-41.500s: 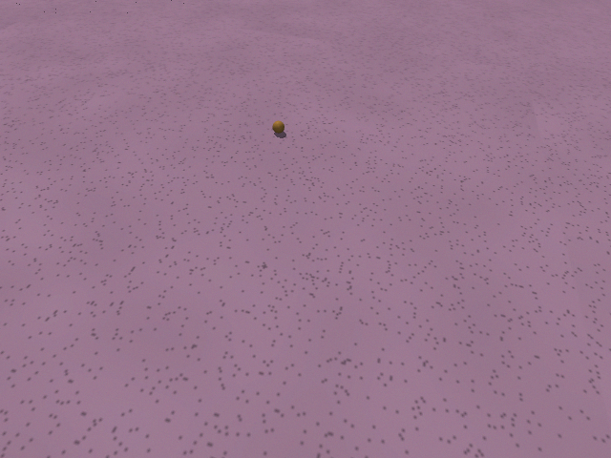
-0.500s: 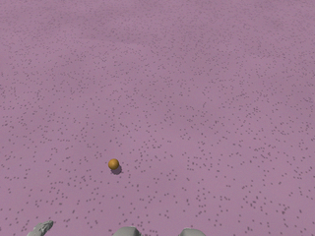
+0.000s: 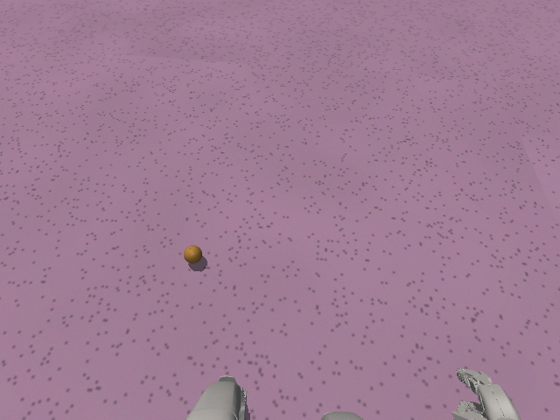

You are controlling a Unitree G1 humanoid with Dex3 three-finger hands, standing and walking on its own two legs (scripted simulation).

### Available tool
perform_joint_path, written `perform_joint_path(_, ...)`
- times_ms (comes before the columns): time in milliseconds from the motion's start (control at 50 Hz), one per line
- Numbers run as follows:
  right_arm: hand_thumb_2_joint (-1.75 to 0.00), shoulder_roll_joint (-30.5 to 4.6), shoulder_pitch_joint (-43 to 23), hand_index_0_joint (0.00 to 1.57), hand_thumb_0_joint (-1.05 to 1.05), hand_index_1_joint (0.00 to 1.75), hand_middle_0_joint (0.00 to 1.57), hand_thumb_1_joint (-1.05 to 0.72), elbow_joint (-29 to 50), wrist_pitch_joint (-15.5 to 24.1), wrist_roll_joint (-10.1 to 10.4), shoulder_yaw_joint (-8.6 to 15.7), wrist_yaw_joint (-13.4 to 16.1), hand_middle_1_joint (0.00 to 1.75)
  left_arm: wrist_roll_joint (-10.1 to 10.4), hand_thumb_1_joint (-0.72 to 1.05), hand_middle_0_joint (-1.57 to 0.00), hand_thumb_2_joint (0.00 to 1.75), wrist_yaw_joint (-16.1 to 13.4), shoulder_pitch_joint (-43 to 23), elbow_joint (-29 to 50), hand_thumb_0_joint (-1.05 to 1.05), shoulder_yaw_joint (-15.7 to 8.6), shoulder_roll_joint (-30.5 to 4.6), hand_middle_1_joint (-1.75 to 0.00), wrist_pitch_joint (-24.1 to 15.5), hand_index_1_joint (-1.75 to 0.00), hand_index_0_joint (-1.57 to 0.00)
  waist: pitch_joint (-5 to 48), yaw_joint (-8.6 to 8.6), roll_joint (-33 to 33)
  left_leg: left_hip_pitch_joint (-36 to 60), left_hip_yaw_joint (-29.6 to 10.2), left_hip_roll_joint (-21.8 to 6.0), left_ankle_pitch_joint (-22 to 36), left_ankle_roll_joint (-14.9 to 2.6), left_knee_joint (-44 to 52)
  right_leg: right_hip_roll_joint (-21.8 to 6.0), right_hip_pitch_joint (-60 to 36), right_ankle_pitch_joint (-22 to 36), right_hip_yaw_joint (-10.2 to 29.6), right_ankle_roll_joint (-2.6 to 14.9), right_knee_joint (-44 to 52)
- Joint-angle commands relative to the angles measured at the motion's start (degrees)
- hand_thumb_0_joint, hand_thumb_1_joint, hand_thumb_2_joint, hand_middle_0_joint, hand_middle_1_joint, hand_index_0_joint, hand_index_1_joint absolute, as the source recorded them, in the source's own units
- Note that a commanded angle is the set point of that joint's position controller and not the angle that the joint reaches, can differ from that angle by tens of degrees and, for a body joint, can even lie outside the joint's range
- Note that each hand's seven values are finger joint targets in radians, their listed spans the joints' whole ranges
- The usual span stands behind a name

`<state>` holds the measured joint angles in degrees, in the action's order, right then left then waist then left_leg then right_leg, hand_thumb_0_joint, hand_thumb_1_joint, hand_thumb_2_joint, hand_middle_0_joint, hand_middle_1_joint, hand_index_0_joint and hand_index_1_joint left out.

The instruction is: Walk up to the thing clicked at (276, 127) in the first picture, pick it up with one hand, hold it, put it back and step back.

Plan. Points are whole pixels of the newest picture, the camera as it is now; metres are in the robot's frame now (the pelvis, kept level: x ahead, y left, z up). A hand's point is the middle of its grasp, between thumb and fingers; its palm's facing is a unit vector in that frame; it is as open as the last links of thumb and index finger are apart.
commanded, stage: step back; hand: left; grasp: from above
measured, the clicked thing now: (193, 254) +0.73 +0.32 -0.71
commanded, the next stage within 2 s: stand in 1.78 s
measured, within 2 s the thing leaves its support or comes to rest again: neither
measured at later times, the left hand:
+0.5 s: hand out of the picture -0.07 +0.27 -0.14, palm faces +0.05 -0.92 -0.39, open 7.4 cm
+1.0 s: hand out of the picture -0.26 +0.27 -0.13, palm faces +0.12 -0.91 -0.41, open 7.4 cm
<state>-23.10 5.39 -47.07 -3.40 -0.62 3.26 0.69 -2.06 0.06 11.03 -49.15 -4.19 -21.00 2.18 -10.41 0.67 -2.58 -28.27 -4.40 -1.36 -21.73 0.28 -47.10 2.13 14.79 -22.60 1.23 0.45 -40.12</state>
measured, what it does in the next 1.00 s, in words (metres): walks backwards: left foot, then right foot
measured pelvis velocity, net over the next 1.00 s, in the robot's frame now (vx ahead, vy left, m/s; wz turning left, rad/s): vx -0.29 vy -0.02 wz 0.11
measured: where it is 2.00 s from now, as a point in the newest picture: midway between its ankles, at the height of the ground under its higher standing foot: outside the picture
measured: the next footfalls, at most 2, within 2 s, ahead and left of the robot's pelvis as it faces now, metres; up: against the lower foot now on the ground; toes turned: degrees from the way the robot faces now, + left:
left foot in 0.26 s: -0.06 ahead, +0.13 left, +0.00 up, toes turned +2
right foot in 0.58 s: -0.20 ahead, -0.14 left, +0.00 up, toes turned +4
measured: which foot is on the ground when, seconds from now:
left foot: up 0.00-0.24, down 0.26-0.60, up 0.62-0.90, down 0.92-1.00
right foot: down 0.00-0.28, up 0.30-0.56, down 0.58-1.00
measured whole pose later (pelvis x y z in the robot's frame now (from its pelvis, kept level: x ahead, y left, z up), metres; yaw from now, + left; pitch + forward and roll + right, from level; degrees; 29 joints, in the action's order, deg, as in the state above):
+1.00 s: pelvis -0.29 -0.02 +0.01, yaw +6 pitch -3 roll +1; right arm -21.1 14.9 -56.9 -1.0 -2.4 3.4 -1.2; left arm -2.0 0.1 13.1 -53.9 -4.0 -22.8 1.7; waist -4.1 1.0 1.2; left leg -12.8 -1.3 2.1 -19.2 -1.5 -34.5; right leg -1.9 21.1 -26.2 1.2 0.9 -45.4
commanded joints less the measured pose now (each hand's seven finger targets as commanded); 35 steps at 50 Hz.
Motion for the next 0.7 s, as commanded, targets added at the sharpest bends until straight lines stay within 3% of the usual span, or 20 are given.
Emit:
perform_joint_path(0, -0.90, -11.52, 3.53, 0.20, 0.00, 0.30, 0.20, -0.90, 2.72, 1.18, 0.81, 3.47, 0.99, 0.30, -0.04, 0.90, -0.20, 0.90, -1.69, -7.44, 7.99, 0.00, -4.42, -16.82, -0.30, -2.09, -0.30, -0.20, 6.82, -2.15, 6.84, 0.18, -8.21, 7.91, -7.16, -0.26, -24.68, -18.85, 8.45, 20.35, 18.01, 13.10, 17.53)
perform_joint_path(40, -0.90, -10.40, 5.45, 0.20, 0.00, 0.30, 0.20, -0.90, 1.96, 1.81, 0.85, 2.72, 1.31, 0.30, -0.43, 0.90, -0.20, 0.90, -1.80, -7.22, 8.16, 0.00, -4.55, -15.09, -0.30, -1.90, -0.30, -0.20, 8.49, -1.72, 10.75, 0.73, -4.72, 8.17, -5.48, 0.41, -23.30, -14.93, 4.71, 24.09, 11.41, 10.82, 14.26)
perform_joint_path(120, -0.90, -9.40, 4.21, 0.20, 0.00, 0.30, 0.20, -0.90, 2.68, 2.03, 0.02, 2.16, 1.28, 0.30, -0.70, 0.90, -0.20, 0.90, -2.45, -1.82, 7.75, 0.00, -4.25, -14.30, -0.30, -1.35, -0.30, -0.20, 10.52, 1.96, 12.59, -0.95, -1.14, 5.01, -9.32, 1.00, -8.00, -16.43, -7.97, 31.37, 11.48, 11.71, 11.39)
perform_joint_path(160, -0.90, -9.33, 5.64, 0.20, 0.00, 0.30, 0.20, -0.90, 2.47, 2.22, -0.43, 2.33, 1.00, 0.30, -0.28, 0.90, -0.20, 0.90, -2.61, -2.31, 8.35, 0.00, -4.19, -15.04, -0.30, -1.03, -0.30, -0.20, 11.99, 1.39, 13.97, 3.72, 1.03, 2.45, -8.21, 0.15, 3.25, -17.72, -8.67, 32.86, 12.32, 11.00, 9.24)
perform_joint_path(220, -0.90, -9.71, 10.48, 0.20, 0.00, 0.30, 0.20, -0.90, -0.22, 2.71, -0.92, 3.14, 0.72, 0.30, 0.79, 0.90, -0.20, 0.90, -1.98, -3.43, 8.72, 0.00, -3.17, -14.40, -0.30, 0.17, -0.30, -0.20, 14.39, -0.78, 10.05, 14.92, 4.70, 3.36, 9.55, -1.08, 23.22, -13.69, -3.96, 27.16, 8.40, 6.91, 1.82)
perform_joint_path(240, -0.90, -12.62, 9.70, 0.20, 0.00, 0.30, 0.20, -0.90, 0.40, 2.84, -1.81, 3.99, 0.79, 0.30, 1.00, 0.90, -0.20, 0.90, -1.78, -1.70, 9.02, 0.00, -2.47, -12.39, -0.30, 0.42, -0.30, -0.20, 14.77, -0.20, 3.98, 19.60, -7.26, -4.57, 13.30, -3.85, 24.74, -9.90, 5.02, 17.28, 6.75, 3.85, -2.68)
perform_joint_path(260, -0.90, -19.82, 6.35, 0.20, 0.00, 0.30, 0.20, -0.90, 1.67, 2.53, -1.16, 5.10, 0.11, 0.30, 1.54, 0.90, -0.20, 0.90, -1.93, -3.85, 9.80, 0.00, -2.20, -11.43, -0.30, 0.16, -0.30, -0.20, 14.07, -0.76, -10.52, 16.82, -22.48, -17.16, 20.11, -12.52, 26.48, 0.77, 11.89, -4.65, -2.12, 0.72, -11.76)
perform_joint_path(280, -0.90, -21.33, 5.92, 0.20, 0.00, 0.30, 0.20, -0.90, 2.18, 2.77, -1.49, 5.57, 0.10, 0.30, 0.78, 0.90, -0.20, 0.90, -2.58, -7.82, 9.29, 0.00, -3.64, -13.47, -0.30, 0.23, -0.30, -0.20, 12.76, -4.06, -10.72, 8.90, -30.53, -22.47, 22.17, -19.38, 28.87, 1.29, 9.45, -15.66, 4.91, 0.03, -24.30)
perform_joint_path(300, -0.90, -18.56, 4.85, 0.20, 0.00, 0.30, 0.20, -0.90, 1.86, 3.20, -1.65, 4.90, 0.46, 0.30, 0.91, 0.90, -0.20, 0.90, -2.53, -7.89, 8.44, 0.00, -3.85, -13.67, -0.30, 0.57, -0.30, -0.20, 11.19, -2.49, -3.92, 7.74, -23.64, -20.28, 25.66, -17.97, 26.60, 1.92, 9.47, -14.32, 9.75, 0.61, -30.34)
perform_joint_path(340, -0.90, -14.65, -0.17, 0.20, 0.00, 0.30, 0.20, -0.90, 2.33, 2.94, -1.92, 3.16, 1.07, 0.30, 2.13, 0.90, -0.20, 0.90, -2.27, -2.04, 5.58, 0.00, -3.35, -12.44, -0.30, 0.67, -0.30, -0.20, 10.68, 1.52, -2.45, 9.80, -12.08, -14.12, 27.56, -13.92, 23.38, 2.87, 11.35, -8.80, 9.44, 1.43, -33.90)
perform_joint_path(380, -0.90, -13.30, -0.85, 0.20, 0.00, 0.30, 0.20, -0.90, 2.55, 2.82, -1.70, 3.08, 1.00, 0.30, 1.65, 0.90, -0.20, 0.90, -1.67, -0.08, 4.29, 0.00, -3.74, -12.63, -0.30, 0.49, -0.30, -0.20, 9.85, 1.72, -5.32, 10.13, -9.79, -12.86, 25.31, -13.70, 22.56, 2.13, 9.75, -7.56, 6.79, 0.11, -30.23)
perform_joint_path(460, -0.90, -13.06, 3.89, 0.20, 0.00, 0.30, 0.20, -0.90, 2.58, 2.18, -1.91, 3.25, 0.79, 0.30, 0.94, 0.90, -0.20, 0.90, -1.09, -1.32, 4.86, 0.00, -3.03, -11.11, -0.30, -0.36, -0.30, -0.20, 12.13, -1.65, -7.74, 20.98, -10.51, -13.19, 25.91, -14.30, 20.17, -0.03, 9.81, -8.47, 3.04, -1.61, -10.93)
perform_joint_path(500, -0.90, -13.86, 2.96, 0.20, 0.00, 0.30, 0.20, -0.90, 2.69, 1.41, -1.50, 3.26, 0.62, 0.30, 0.74, 0.90, -0.20, 0.90, -1.15, 0.27, 3.31, 0.00, -2.88, -11.04, -0.30, -0.83, -0.30, -0.20, 14.02, -1.08, -8.65, 20.04, -9.06, -12.17, 26.09, -12.89, 17.88, -0.47, 4.24, -4.59, -0.03, -0.97, 1.30)
perform_joint_path(540, -0.90, -14.21, 0.50, 0.20, 0.00, 0.30, 0.20, -0.90, 2.93, 0.50, -0.60, 3.13, 0.37, 0.30, 0.40, 0.90, -0.20, 0.90, -1.20, 5.82, 0.19, 0.00, -2.74, -10.60, -0.30, -1.32, -0.30, -0.20, 16.16, 1.76, -8.54, 15.11, -6.04, -10.38, 21.62, -9.30, 14.42, 0.04, -4.96, 6.02, -2.67, 0.67, 16.14)
perform_joint_path(560, -0.90, -11.80, 1.22, 0.20, 0.00, 0.30, 0.20, -0.90, 3.00, 0.36, -0.40, 2.39, 0.23, 0.30, -0.42, 0.90, -0.20, 0.90, -1.23, 5.53, 0.12, 0.00, -3.54, -13.25, -0.30, -1.64, -0.30, -0.20, 14.12, 1.11, -3.49, 5.26, -4.90, -6.90, 10.84, -5.94, 10.90, -3.20, -8.91, 5.89, 4.44, 1.81, 17.08)
perform_joint_path(580, -0.90, -8.13, 0.65, 0.20, 0.00, 0.30, 0.20, -0.90, 4.57, 0.70, 0.14, 1.38, 0.30, 0.30, -0.88, 0.90, -0.20, 0.90, -1.14, 5.46, 1.26, 0.00, -5.28, -19.37, -0.30, -1.89, -0.30, -0.20, 11.55, 1.94, 12.94, -7.22, -1.09, 4.12, -5.08, -1.81, 0.21, -15.61, -8.64, 2.81, 23.56, 6.42, 20.95)
perform_joint_path(600, -0.90, -9.84, -2.39, 0.20, 0.00, 0.30, 0.20, -0.90, 4.60, 0.42, -0.24, 2.47, 1.41, 0.30, -1.10, 0.90, -0.20, 0.90, -1.27, 1.33, 3.12, 0.00, -6.09, -24.59, -0.30, -1.81, -0.30, -0.20, 8.88, 4.47, 18.21, -2.77, -4.79, 5.59, -14.22, 0.16, -13.28, -27.40, 7.46, 3.54, 34.36, 16.36, 24.85)
perform_joint_path(620, -0.90, -11.91, -1.92, 0.20, 0.00, 0.30, 0.20, -0.90, 3.91, 0.26, -0.26, 3.34, 1.44, 0.30, -0.60, 0.90, -0.20, 0.90, -1.40, -0.84, 4.21, 0.00, -5.55, -22.57, -0.30, -2.15, -0.30, -0.20, 6.17, 2.72, 12.68, -0.50, -9.27, 4.88, -12.05, 0.53, -20.29, -27.10, 13.06, 3.07, 32.38, 16.82, 25.18)
perform_joint_path(660, -0.90, -11.14, 4.13, 0.20, 0.00, 0.30, 0.20, -0.90, 0.48, 0.83, 0.64, 2.74, 1.10, 0.30, -0.48, 0.90, -0.20, 0.90, -1.86, -8.41, 5.14, 0.00, -3.87, -16.00, -0.30, -2.56, -0.30, -0.20, 7.32, -2.56, 4.76, -1.11, -7.75, 7.43, -4.49, 0.13, -22.52, -16.79, 6.34, 15.61, 14.36, 10.72, 16.38)
perform_joint_path(680, -0.90, -10.49, 4.58, 0.20, 0.00, 0.30, 0.20, -0.90, 0.25, 1.15, 0.31, 2.50, 0.93, 0.30, -0.56, 0.90, -0.20, 0.90, -1.88, -7.03, 4.60, 0.00, -4.03, -15.19, -0.30, -2.72, -0.30, -0.20, 8.29, -1.82, 6.92, -0.06, -5.91, 7.28, -3.35, 0.46, -21.90, -14.85, 5.52, 12.04, 11.89, 9.49, 15.89)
